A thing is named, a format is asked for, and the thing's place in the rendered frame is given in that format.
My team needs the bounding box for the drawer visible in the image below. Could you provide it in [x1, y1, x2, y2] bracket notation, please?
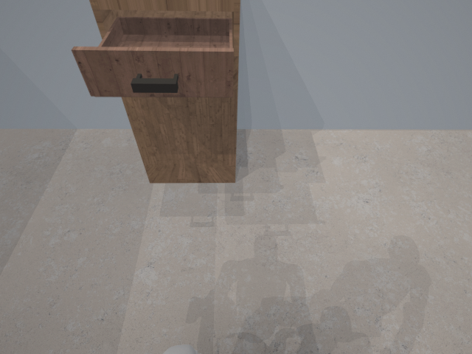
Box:
[72, 17, 234, 97]

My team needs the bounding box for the handle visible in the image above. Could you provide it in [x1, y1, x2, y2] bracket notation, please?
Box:
[131, 74, 178, 93]

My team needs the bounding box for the cabinet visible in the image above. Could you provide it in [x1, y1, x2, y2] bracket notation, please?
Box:
[89, 0, 240, 183]

